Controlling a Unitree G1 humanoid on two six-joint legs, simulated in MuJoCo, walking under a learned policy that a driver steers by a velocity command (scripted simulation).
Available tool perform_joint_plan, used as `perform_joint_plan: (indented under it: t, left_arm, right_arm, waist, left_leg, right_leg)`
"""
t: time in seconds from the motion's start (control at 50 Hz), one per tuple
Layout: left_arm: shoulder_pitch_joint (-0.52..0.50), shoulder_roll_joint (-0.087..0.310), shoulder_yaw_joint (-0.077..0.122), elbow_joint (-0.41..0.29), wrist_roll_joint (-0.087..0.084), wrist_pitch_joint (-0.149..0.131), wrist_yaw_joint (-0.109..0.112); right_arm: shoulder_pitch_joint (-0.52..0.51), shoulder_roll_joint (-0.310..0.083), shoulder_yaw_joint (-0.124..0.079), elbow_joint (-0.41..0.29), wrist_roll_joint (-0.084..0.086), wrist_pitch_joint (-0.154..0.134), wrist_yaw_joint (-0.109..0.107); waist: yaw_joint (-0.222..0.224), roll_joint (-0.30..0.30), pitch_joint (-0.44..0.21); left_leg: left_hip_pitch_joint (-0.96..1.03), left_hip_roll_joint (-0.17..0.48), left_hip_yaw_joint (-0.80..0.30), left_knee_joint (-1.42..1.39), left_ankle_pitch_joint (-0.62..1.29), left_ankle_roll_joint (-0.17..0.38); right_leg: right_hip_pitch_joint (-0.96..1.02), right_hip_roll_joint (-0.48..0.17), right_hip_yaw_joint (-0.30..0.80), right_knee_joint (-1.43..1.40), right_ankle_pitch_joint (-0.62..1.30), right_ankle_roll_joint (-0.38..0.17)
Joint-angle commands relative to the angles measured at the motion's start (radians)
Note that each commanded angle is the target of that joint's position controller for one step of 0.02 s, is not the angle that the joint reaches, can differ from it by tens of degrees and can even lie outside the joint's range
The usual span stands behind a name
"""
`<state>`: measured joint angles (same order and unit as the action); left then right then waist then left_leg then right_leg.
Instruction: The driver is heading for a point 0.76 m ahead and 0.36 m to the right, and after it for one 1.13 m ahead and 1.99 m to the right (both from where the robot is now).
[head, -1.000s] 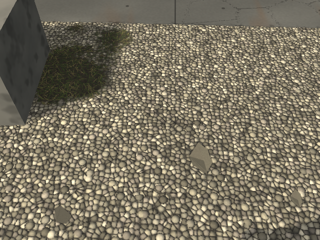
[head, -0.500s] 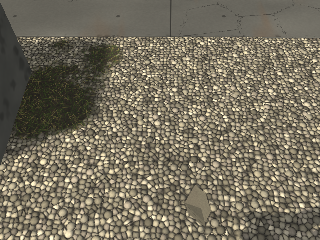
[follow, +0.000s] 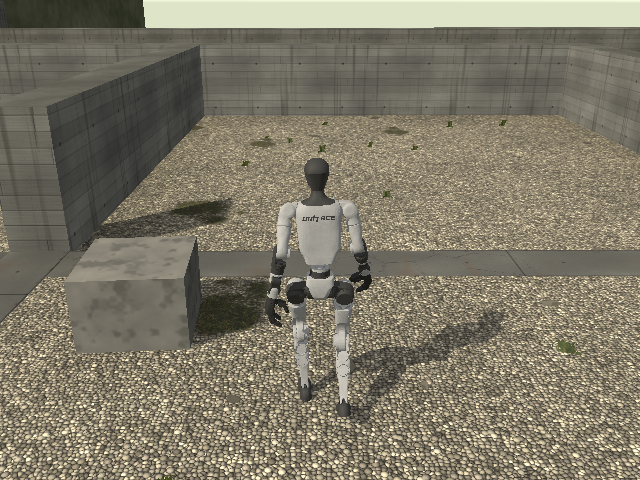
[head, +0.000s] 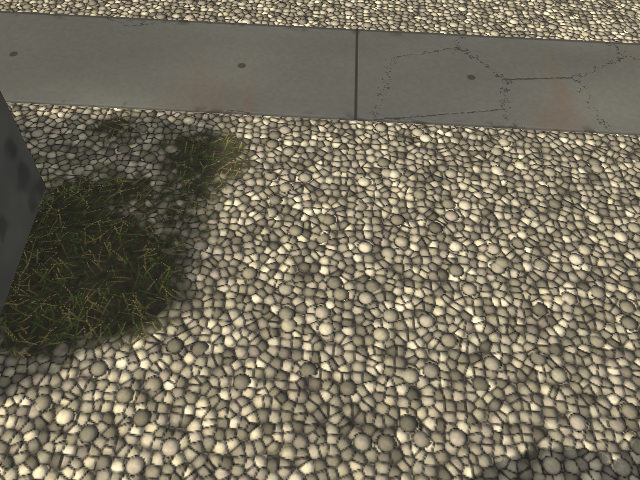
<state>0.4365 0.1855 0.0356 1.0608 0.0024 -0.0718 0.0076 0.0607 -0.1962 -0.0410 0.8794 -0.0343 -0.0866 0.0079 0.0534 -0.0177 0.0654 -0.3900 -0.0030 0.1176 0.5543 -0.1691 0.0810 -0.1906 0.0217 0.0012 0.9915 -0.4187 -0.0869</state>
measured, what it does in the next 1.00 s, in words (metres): walks ahead, turning right: right foot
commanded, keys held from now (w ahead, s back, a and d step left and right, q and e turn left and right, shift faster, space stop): w+e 1.00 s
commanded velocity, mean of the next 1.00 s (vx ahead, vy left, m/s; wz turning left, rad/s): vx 0.50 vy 0.00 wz -0.54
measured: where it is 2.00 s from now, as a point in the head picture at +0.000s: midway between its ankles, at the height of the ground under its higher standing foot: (481, 349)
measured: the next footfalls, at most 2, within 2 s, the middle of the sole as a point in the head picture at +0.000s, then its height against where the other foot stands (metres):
right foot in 0.48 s outside the picture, level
left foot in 1.04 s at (404, 358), level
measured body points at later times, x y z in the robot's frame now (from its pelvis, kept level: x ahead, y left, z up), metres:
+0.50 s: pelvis +0.25 -0.04 -0.01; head +0.28 -0.06 +0.44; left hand +0.49 +0.13 -0.12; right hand +0.12 -0.26 -0.16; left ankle +0.09 +0.08 -0.70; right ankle +0.32 -0.11 -0.73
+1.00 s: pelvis +0.50 -0.12 +0.00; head +0.53 -0.15 +0.45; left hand +0.60 +0.14 -0.12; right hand +0.59 -0.44 -0.08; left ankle +0.70 -0.11 -0.71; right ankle +0.32 -0.11 -0.73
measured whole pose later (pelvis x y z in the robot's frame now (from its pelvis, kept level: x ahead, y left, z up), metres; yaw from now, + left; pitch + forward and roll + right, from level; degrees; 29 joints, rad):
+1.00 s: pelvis +0.50 -0.12 +0.00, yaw -34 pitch +2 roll +0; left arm 0.48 0.27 0.07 0.92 0.02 -0.05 0.01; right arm -0.02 -0.24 -0.02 0.72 -0.03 -0.04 0.03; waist 0.11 0.02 0.04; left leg -0.57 0.02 -0.01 0.58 -0.08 0.00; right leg 0.07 0.14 0.21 0.31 -0.39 -0.12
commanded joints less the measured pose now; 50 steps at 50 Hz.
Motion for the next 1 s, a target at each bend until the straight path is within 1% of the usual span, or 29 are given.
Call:
perform_joint_plan:
  t: [0.02,0.04,0.06,0.1,0.14,0.2,0.26,0.3,0.36,0.4,0.42,0.44,0.46,0.48,0.5,0.52,0.54,0.56,0.58,0.6,0.62,0.64,0.66,0.7,0.8,0.92,0.96,0.98,1.0]
  left_arm:
    - [-0.028,0.078,0.026,-0.073,0.006,-0.001,-0.006]
    - [-0.041,0.072,0.031,-0.078,0.022,0.013,-0.014]
    - [-0.012,0.051,0.030,-0.076,0.029,0.028,-0.022]
    - [-0.040,0.038,0.033,-0.092,0.031,0.047,-0.030]
    - [-0.110,0.040,0.035,-0.121,0.030,0.056,-0.037]
    - [-0.224,0.041,0.031,-0.167,0.027,0.060,-0.048]
    - [-0.335,0.032,0.020,-0.209,0.025,0.056,-0.057]
    - [-0.402,0.031,0.013,-0.237,0.028,0.055,-0.062]
    - [-0.459,0.044,0.013,-0.268,0.033,0.053,-0.066]
    - [-0.440,0.058,0.020,-0.270,0.035,0.053,-0.063]
    - [-0.403,0.068,0.026,-0.262,0.037,0.055,-0.060]
    - [-0.333,0.083,0.035,-0.243,0.037,0.053,-0.056]
    - [-0.234,0.104,0.048,-0.215,0.038,0.047,-0.050]
    - [-0.083,0.150,0.071,-0.170,0.048,0.038,-0.039]
    - [-0.026,0.261,0.101,-0.167,0.057,0.035,-0.024]
    - [-0.037,0.321,0.111,-0.190,0.030,0.047,-0.023]
    - [-0.062,0.289,0.103,-0.177,0.016,0.057,-0.016]
    - [-0.114,0.244,0.091,-0.178,0.008,0.054,-0.010]
    - [-0.167,0.203,0.080,-0.186,0.008,0.046,-0.009]
    - [-0.202,0.174,0.070,-0.194,-0.004,0.038,-0.006]
    - [-0.203,0.171,0.065,-0.198,-0.006,0.026,-0.005]
    - [-0.184,0.170,0.063,-0.193,-0.009,0.014,-0.006]
    - [-0.164,0.180,0.064,-0.186,-0.012,0.006,-0.007]
    - [-0.118,0.201,0.067,-0.182,-0.007,0.001,-0.007]
    - [0.000,0.208,0.065,-0.177,-0.003,0.007,-0.008]
    - [0.072,0.224,0.065,-0.178,0.011,0.011,0.006]
    - [0.047,0.242,0.069,-0.189,0.014,0.010,0.014]
    - [0.008,0.253,0.071,-0.200,0.015,0.009,0.016]
    - [-0.026,0.268,0.075,-0.211,0.015,0.005,0.011]
  right_arm:
    - [0.163,-0.094,-0.029,0.013,0.011,-0.002,-0.004]
    - [0.166,-0.066,-0.021,0.027,0.015,-0.009,-0.009]
    - [0.181,-0.067,-0.020,0.038,0.016,-0.016,-0.014]
    - [0.233,-0.066,-0.020,0.058,0.024,-0.034,-0.016]
    - [0.263,-0.082,-0.023,0.068,0.023,-0.041,-0.020]
    - [0.316,-0.079,-0.020,0.086,0.018,-0.041,-0.023]
    - [0.344,-0.087,-0.017,0.095,0.018,-0.040,-0.028]
    - [0.380,-0.104,-0.020,0.106,0.017,-0.037,-0.034]
    - [0.425,-0.119,-0.024,0.125,0.013,-0.023,-0.042]
    - [0.419,-0.138,-0.029,0.126,0.011,-0.011,-0.047]
    - [0.413,-0.155,-0.034,0.125,0.010,-0.005,-0.050]
    - [0.405,-0.171,-0.039,0.123,0.009,0.004,-0.050]
    - [0.399,-0.186,-0.044,0.115,0.011,0.015,-0.047]
    - [0.377,-0.190,-0.045,0.096,0.014,0.020,-0.040]
    - [0.394,-0.099,-0.027,0.044,0.025,0.017,-0.029]
    - [0.325,-0.111,-0.031,-0.032,0.030,0.004,-0.011]
    - [0.193,-0.149,-0.038,-0.057,0.022,-0.008,-0.007]
    - [0.188,-0.138,-0.032,-0.064,0.031,-0.022,-0.004]
    - [0.216,-0.131,-0.033,-0.044,0.027,-0.022,-0.008]
    - [0.240,-0.125,-0.033,-0.035,0.005,-0.003,-0.009]
    - [0.271,-0.111,-0.030,-0.035,-0.009,0.017,-0.007]
    - [0.264,-0.110,-0.031,-0.042,-0.014,0.033,-0.003]
    - [0.245,-0.105,-0.030,-0.051,-0.016,0.044,0.000]
    - [0.168,-0.107,-0.030,-0.082,-0.013,0.054,0.005]
    - [-0.030,-0.120,-0.024,-0.159,-0.007,0.059,0.010]
    - [-0.192,-0.127,-0.005,-0.239,0.005,0.039,0.021]
    - [-0.164,-0.146,-0.006,-0.247,0.010,0.030,0.019]
    - [-0.100,-0.159,-0.010,-0.234,0.012,0.025,0.015]
    - [0.002,-0.184,-0.020,-0.204,0.014,0.019,0.006]
  waist:
    - [-0.075,0.053,-0.054]
    - [-0.051,0.063,-0.021]
    - [-0.033,0.100,-0.029]
    - [-0.023,0.087,-0.022]
    - [-0.023,0.078,-0.006]
    - [-0.038,0.078,0.019]
    - [-0.056,0.079,0.040]
    - [-0.075,0.082,0.048]
    - [-0.087,0.083,0.056]
    - [-0.067,0.100,0.032]
    - [-0.048,0.116,0.006]
    - [-0.019,0.125,-0.034]
    - [0.019,0.121,-0.094]
    - [0.093,0.070,-0.173]
    - [0.077,-0.102,-0.272]
    - [0.055,-0.167,-0.320]
    - [0.061,-0.017,-0.176]
    - [0.020,0.010,-0.090]
    - [-0.032,0.067,-0.045]
    - [-0.068,0.079,-0.040]
    - [-0.086,0.031,-0.058]
    - [-0.091,0.028,-0.060]
    - [-0.092,0.025,-0.057]
    - [-0.070,0.008,-0.041]
    - [0.002,-0.033,-0.022]
    - [0.049,-0.054,-0.004]
    - [0.021,-0.066,-0.006]
    - [-0.016,-0.071,-0.018]
    - [-0.060,-0.069,-0.062]
  left_leg:
    - [0.320,0.337,-0.399,-0.375,-0.122,0.105]
    - [0.255,0.286,-0.303,-0.392,-0.049,0.065]
    - [0.230,0.286,-0.253,-0.396,0.004,0.062]
    - [0.229,0.274,-0.180,-0.408,0.104,0.063]
    - [0.249,0.267,-0.115,-0.420,0.155,0.058]
    - [0.277,0.248,-0.035,-0.424,0.219,0.052]
    - [0.298,0.237,0.034,-0.415,0.295,0.043]
    - [0.345,0.254,0.063,-0.410,0.341,0.042]
    - [0.450,0.280,0.103,-0.360,0.455,0.043]
    - [0.495,0.287,0.139,-0.266,0.704,0.038]
    - [0.510,0.290,0.154,-0.189,0.843,0.035]
    - [0.518,0.291,0.163,-0.069,0.935,0.035]
    - [0.490,0.290,0.166,0.100,0.918,0.031]
    - [0.349,0.272,0.176,0.351,0.737,0.000]
    - [0.001,0.181,0.165,0.695,0.069,-0.045]
    - [-0.297,-0.023,-0.017,0.931,-0.395,-0.084]
    - [-0.410,0.058,-0.128,0.900,-0.280,-0.072]
    - [-0.377,0.093,-0.128,0.809,-0.179,-0.065]
    - [-0.304,0.122,-0.132,0.717,-0.141,-0.068]
    - [-0.238,0.136,-0.135,0.667,-0.123,-0.078]
    - [-0.180,0.141,-0.138,0.633,-0.126,-0.093]
    - [-0.174,0.139,-0.133,0.613,-0.133,-0.107]
    - [-0.181,0.136,-0.125,0.580,-0.118,-0.120]
    - [-0.230,0.132,-0.111,0.504,-0.047,-0.135]
    - [-0.347,0.104,-0.118,0.306,0.105,-0.139]
    - [-0.332,0.041,-0.120,0.103,0.134,-0.108]
    - [-0.232,0.025,-0.134,0.028,0.111,-0.085]
    - [-0.117,0.007,-0.131,-0.013,0.079,-0.069]
    - [0.041,-0.025,-0.119,-0.031,0.036,-0.051]
  right_leg:
    - [-0.392,-0.094,0.050,0.222,0.107,-0.019]
    - [-0.359,-0.113,0.053,0.187,0.131,-0.017]
    - [-0.331,-0.114,0.042,0.182,0.142,-0.008]
    - [-0.359,-0.117,0.031,0.182,0.181,0.000]
    - [-0.433,-0.129,0.021,0.154,0.251,0.008]
    - [-0.503,-0.130,-0.001,0.047,0.355,0.018]
    - [-0.478,-0.112,-0.048,-0.142,0.430,0.020]
    - [-0.460,-0.102,-0.089,-0.234,0.437,0.009]
    - [-0.446,-0.080,-0.130,-0.314,0.363,-0.024]
    - [-0.372,-0.032,-0.165,-0.345,0.273,-0.059]
    - [-0.317,0.001,-0.183,-0.349,0.216,-0.080]
    - [-0.241,0.038,-0.193,-0.365,0.167,-0.102]
    - [-0.123,0.072,-0.190,-0.411,0.147,-0.128]
    - [0.102,0.057,-0.116,-0.504,0.164,-0.166]
    - [0.390,-0.226,0.277,-0.532,0.077,-0.260]
    - [0.504,-0.386,0.773,-0.714,0.093,-0.381]
    - [0.421,-0.351,0.604,-0.741,0.140,-0.331]
    - [0.287,-0.321,0.483,-0.753,0.246,-0.287]
    - [0.180,-0.263,0.386,-0.763,0.379,-0.237]
    - [0.116,-0.206,0.304,-0.773,0.451,-0.201]
    - [0.070,-0.194,0.277,-0.773,0.535,-0.210]
    - [0.061,-0.177,0.263,-0.770,0.599,-0.214]
    - [0.044,-0.158,0.242,-0.774,0.613,-0.211]
    - [0.042,-0.132,0.235,-0.786,0.603,-0.191]
    - [0.146,-0.129,0.287,-0.783,0.584,-0.152]
    - [0.259,-0.149,0.343,-0.709,0.696,-0.148]
    - [0.252,-0.160,0.367,-0.677,0.738,-0.123]
    - [0.212,-0.153,0.360,-0.642,0.798,-0.100]
    - [0.171,-0.133,0.350,-0.554,0.914,-0.075]
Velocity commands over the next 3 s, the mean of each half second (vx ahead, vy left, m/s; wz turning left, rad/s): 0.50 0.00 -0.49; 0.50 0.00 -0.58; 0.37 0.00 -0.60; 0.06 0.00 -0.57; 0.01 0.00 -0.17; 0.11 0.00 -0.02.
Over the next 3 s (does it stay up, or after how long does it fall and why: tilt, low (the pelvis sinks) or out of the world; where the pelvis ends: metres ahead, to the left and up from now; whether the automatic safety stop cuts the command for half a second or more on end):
stays up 0.75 -0.30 0.01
